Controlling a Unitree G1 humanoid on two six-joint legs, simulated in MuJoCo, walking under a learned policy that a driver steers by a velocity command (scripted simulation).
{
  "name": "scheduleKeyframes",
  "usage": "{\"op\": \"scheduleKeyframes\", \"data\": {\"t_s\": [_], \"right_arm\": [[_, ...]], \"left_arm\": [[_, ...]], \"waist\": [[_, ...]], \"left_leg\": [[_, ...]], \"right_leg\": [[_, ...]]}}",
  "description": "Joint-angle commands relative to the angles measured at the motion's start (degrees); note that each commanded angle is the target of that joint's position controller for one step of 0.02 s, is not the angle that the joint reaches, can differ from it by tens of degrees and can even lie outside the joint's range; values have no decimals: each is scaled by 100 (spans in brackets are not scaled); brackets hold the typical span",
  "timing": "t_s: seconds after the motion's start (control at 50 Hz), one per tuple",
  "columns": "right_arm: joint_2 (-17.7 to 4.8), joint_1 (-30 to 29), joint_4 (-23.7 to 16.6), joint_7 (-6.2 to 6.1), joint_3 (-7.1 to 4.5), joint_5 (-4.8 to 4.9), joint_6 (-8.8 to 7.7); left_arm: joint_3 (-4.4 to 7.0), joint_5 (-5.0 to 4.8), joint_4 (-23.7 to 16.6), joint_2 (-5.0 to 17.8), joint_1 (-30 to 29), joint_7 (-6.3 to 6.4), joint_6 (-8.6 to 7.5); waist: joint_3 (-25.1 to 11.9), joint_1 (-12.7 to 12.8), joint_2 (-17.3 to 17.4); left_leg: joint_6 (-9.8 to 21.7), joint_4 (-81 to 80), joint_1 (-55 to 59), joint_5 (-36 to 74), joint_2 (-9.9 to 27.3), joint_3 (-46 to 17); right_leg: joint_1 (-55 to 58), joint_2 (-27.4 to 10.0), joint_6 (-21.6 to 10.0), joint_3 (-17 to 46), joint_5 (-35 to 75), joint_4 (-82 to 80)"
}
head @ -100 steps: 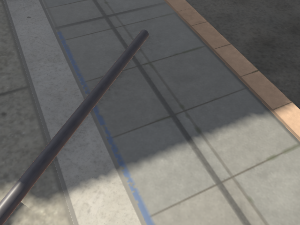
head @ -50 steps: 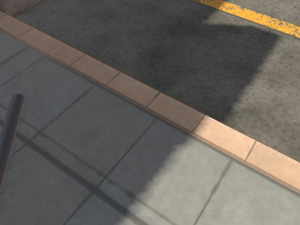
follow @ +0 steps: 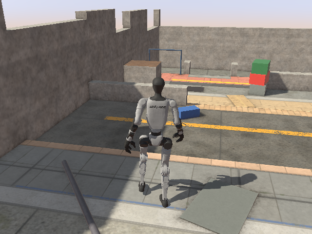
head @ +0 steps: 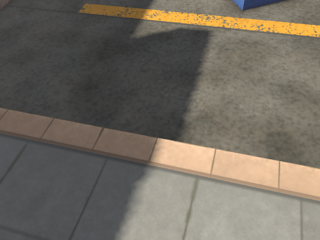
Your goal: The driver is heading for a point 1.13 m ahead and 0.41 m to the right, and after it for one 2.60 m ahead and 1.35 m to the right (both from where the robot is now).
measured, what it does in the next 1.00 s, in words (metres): walks ahead, turning right: left foot, then right foot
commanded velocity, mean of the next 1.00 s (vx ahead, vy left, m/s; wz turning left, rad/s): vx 0.48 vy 0.00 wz -0.59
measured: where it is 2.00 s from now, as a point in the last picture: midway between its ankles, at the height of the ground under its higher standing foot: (284, 152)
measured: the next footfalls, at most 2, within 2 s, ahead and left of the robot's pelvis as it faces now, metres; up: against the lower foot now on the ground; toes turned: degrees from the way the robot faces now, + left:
left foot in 0.14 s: +0.23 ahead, +0.13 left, +0.00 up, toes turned -6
right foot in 0.64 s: +0.47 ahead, -0.14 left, +0.00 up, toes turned -26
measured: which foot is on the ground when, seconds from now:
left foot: up 0.00-0.12, down 0.14-0.66, up 0.68-1.00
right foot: down 0.00-0.16, up 0.18-0.62, down 0.64-1.00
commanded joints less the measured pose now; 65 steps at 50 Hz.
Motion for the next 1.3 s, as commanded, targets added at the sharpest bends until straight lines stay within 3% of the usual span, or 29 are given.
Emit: {"op": "scheduleKeyframes", "data": {"t_s": [0.02,0.08,0.14,0.16,0.18,0.2,0.24,0.28,0.36,0.44,0.54,0.6,0.64,0.66,0.68,0.7,0.72,0.76,0.8,0.86,1.08,1.14,1.18,1.2,1.22,1.24,1.26,1.28,1.3], "right_arm": [[-301,-1195,-730,19,-16,40,-166],[-415,-943,-776,-8,-28,78,-244],[-727,683,-347,-207,-171,62,-379],[-1207,1647,-280,-310,-279,-60,-437],[-1702,1775,-297,-331,-349,-135,-403],[-1302,1325,-309,-307,-285,-80,-357],[-527,743,-376,-266,-99,-10,-384],[-334,807,-245,-274,-27,-2,-459],[-325,1213,23,-192,-31,95,-641],[-254,1370,186,-196,3,93,-619],[-547,1664,410,-263,-52,111,-582],[-794,1789,532,-338,-87,98,-449],[-891,1739,482,-358,-90,98,-343],[-613,1879,295,-320,-27,32,-342],[-287,1869,-170,-212,17,114,-347],[-743,1108,-322,-213,-62,63,-387],[-574,894,-409,-196,1,139,-458],[-483,1003,-310,-212,28,39,-430],[-434,1257,-232,-176,32,-96,-216],[-300,932,-357,-122,50,-89,-82],[-218,-1102,-1026,1,145,-5,-216],[-447,-454,-874,-50,60,17,-266],[-673,947,-443,-160,-52,22,-360],[-970,1807,-362,-263,-125,-43,-415],[-1489,2018,-302,-268,-260,-112,-391],[-1053,1771,-275,-194,-200,84,-327],[-668,1252,-357,-167,-113,111,-323],[-426,1004,-363,-132,-51,70,-356],[-352,1007,-275,-136,-17,73,-408]], "left_arm": [[261,26,-188,1014,252,53,-101],[298,33,-228,1131,36,88,-133],[301,-11,-301,1170,-435,34,-195],[194,-55,-425,783,-424,-13,-230],[101,-138,-660,355,-94,-13,-220],[130,28,-475,712,-52,20,-140],[139,73,-368,705,-543,-92,-84],[129,150,-360,620,-707,-192,15],[66,143,-593,450,-1287,-337,135],[-47,146,-930,276,-2166,-436,113],[-143,161,-1229,224,-2941,-512,104],[-63,216,-1140,409,-2481,-394,115],[119,256,-680,709,-984,-269,50],[278,273,-541,1184,-354,-154,59],[390,93,-765,1698,-703,-109,130],[387,19,-783,1530,-474,-52,196],[336,-11,-652,1323,-690,15,181],[223,-41,-561,924,-1041,51,70],[157,-61,-605,777,-1215,32,-44],[205,-58,-513,926,-940,-11,-119],[157,-19,-122,910,317,101,-132],[163,36,-116,1074,5,136,-158],[155,33,-88,1135,-221,131,-187],[68,14,-231,857,-190,99,-222],[11,-152,-210,425,711,63,-214],[54,59,-67,864,542,90,-206],[83,63,-138,920,-25,65,-199],[49,64,-223,855,-413,43,-206],[43,74,-252,772,-548,24,-160]], "waist": [[563,202,-828],[456,-9,-902],[-178,-854,-502],[-1039,-1218,309],[-1406,-942,1743],[-768,-622,1080],[158,-456,26],[230,-405,333],[224,-408,363],[410,-489,300],[586,-606,248],[156,-326,349],[-686,332,150],[-1267,437,-576],[-1823,22,-1713],[-1554,403,-673],[-842,196,-515],[-115,-344,-109],[-139,-593,-186],[-17,-548,-232],[365,232,-581],[258,-197,-733],[-351,-884,-493],[-1076,-1187,-43],[-1740,-771,1293],[-1263,-704,722],[-401,-593,170],[-87,-554,-186],[63,-457,-100]], "left_leg": [[-26,-577,-691,26,-108,54],[154,-995,261,-74,-207,45],[450,-1693,2972,-193,-338,93],[697,-2111,4237,-1732,896,-1196],[1113,-3156,4973,-3131,2223,-4009],[1229,-3305,4208,-3617,2211,-4314],[1116,-3285,3060,-2046,1692,-2480],[996,-3347,2775,-539,1279,-1313],[1071,-3367,2997,1333,1263,-334],[1055,-3415,2963,1947,1084,519],[922,-3320,3192,2628,1176,1087],[836,-2051,3725,5063,1267,1392],[727,153,3050,4640,1207,1534],[565,1913,1792,1706,982,1526],[201,3909,-402,-2320,-254,949],[218,4048,-1067,-1858,-109,54],[273,3723,-1167,-1339,180,-23],[233,2687,-423,-1164,500,-92],[110,2306,88,-1155,519,-53],[-16,1713,-86,-616,478,64],[197,-824,-367,899,-111,265],[522,-1119,905,348,-337,209],[789,-1642,2372,120,-433,185],[1057,-1863,3662,-627,644,-923],[1872,-2216,5123,-978,2084,-3687],[1955,-2650,4579,-1290,2006,-4397],[1908,-2747,3751,-1043,1833,-3458],[1803,-2851,3212,-306,1610,-2765],[1653,-2921,2915,390,1380,-2239]], "right_leg": [[104,-1400,-931,1372,664,-265],[-211,-1442,-706,1530,1543,80],[-1173,-846,-280,1156,2551,1689],[-1766,-326,-104,566,1554,3442],[-3320,512,46,20,-1694,4768],[-3691,-49,-30,37,-1359,5489],[-3476,-520,-12,-170,-431,5307],[-3296,-686,92,-331,-200,5117],[-3808,-729,153,-484,240,5052],[-3979,-759,245,-837,1008,3969],[-3238,-644,2,-1458,1153,2389],[-2392,-129,-351,-1746,363,2104],[-444,173,-689,-1553,270,1566],[893,-1002,-955,2,-488,1386],[2171,-2478,-1831,3311,-453,600],[2025,-2382,-1781,3117,373,263],[1400,-2254,-1682,2210,1070,277],[-51,-1635,-1279,1274,2271,166],[-613,-1331,-1185,918,2614,9],[-914,-1090,-1147,814,2205,-239],[98,-1008,-713,901,3200,1],[-22,-1186,-467,892,4201,399],[-24,-938,-292,575,4973,2004],[-737,-677,-179,354,3410,3569],[-2552,447,124,-190,-841,5429],[-3245,234,47,55,-1241,6011],[-3379,7,62,78,-719,6061],[-3284,-159,69,-3,-431,5854],[-3191,-323,80,-74,-363,5582]]}}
